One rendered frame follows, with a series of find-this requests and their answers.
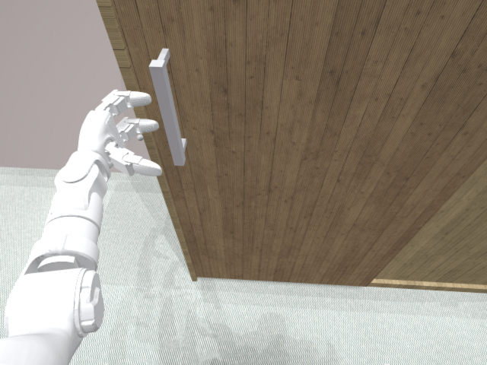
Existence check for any wardrobe door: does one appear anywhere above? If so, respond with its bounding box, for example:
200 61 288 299
111 0 487 287
376 160 487 285

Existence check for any left robot upper arm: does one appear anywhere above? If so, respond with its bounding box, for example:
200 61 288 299
0 268 104 365

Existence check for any left robot hand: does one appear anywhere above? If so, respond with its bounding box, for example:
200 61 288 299
78 90 162 176

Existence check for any robot left forearm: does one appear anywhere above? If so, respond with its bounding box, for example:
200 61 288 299
5 151 111 336

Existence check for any handle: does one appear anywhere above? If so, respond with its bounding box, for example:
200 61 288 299
149 49 187 166

